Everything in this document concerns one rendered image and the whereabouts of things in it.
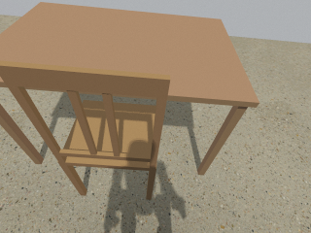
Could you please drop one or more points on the table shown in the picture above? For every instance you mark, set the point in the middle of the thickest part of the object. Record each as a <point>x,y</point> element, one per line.
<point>196,52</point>

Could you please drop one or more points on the chair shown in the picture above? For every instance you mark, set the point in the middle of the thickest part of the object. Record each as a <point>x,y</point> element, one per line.
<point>105,134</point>

